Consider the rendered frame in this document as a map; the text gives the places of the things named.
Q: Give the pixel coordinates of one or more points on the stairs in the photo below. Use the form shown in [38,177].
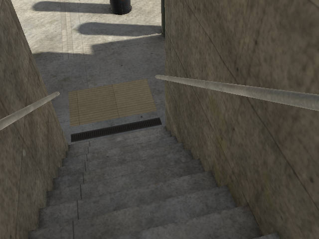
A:
[140,185]

